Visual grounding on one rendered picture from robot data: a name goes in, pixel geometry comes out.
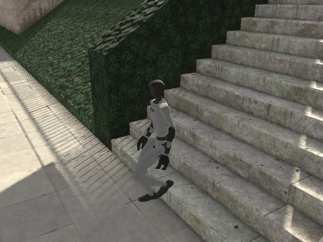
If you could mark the stairs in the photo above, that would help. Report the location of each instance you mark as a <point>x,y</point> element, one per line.
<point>247,156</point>

